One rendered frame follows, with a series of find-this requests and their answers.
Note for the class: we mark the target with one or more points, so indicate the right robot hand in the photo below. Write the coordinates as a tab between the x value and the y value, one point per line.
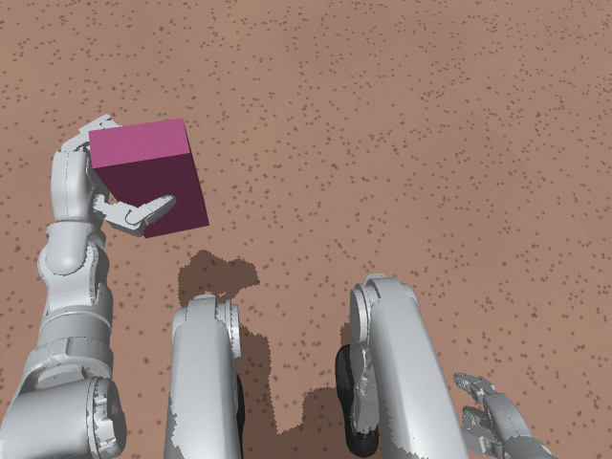
486	432

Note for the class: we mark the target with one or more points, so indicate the right robot foot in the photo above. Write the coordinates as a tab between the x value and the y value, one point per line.
362	445

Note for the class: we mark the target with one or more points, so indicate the right robot arm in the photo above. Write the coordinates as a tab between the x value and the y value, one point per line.
524	447

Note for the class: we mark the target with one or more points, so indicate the left robot hand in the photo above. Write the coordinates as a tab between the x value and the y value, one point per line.
77	192

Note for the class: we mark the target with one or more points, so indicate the carton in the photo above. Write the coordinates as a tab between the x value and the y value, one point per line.
142	162

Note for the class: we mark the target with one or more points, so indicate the left robot arm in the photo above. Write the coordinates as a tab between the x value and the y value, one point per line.
66	405

